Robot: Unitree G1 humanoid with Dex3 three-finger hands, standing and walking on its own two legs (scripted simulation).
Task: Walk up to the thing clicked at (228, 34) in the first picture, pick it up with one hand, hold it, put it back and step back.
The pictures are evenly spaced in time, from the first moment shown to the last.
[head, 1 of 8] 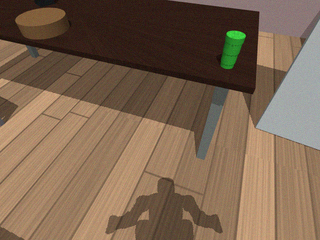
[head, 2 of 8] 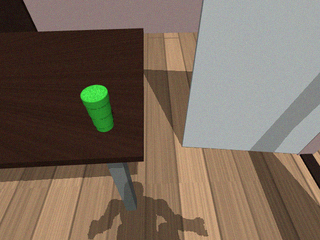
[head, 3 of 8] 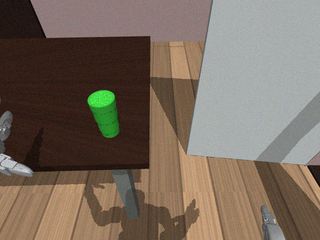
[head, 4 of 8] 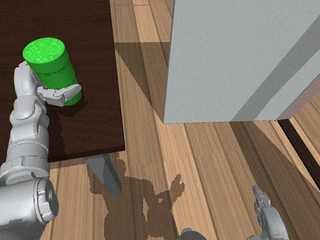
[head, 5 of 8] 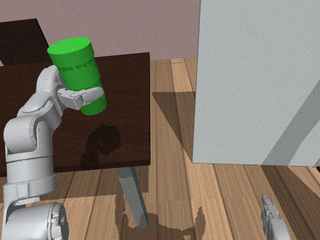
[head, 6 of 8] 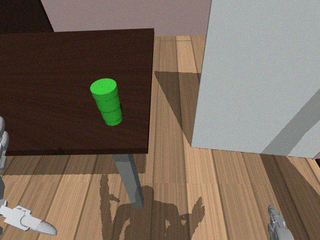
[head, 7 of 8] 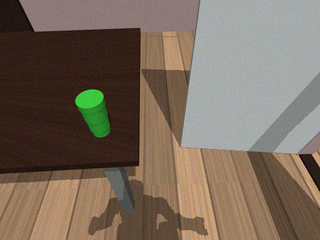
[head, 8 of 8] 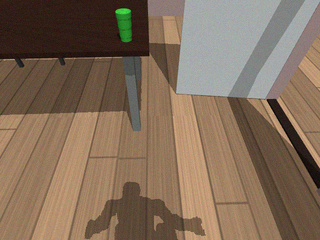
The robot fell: no
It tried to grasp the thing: yes
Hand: left
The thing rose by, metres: 0.27
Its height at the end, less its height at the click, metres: +0.00
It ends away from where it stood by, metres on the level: 0.01
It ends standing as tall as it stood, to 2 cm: yes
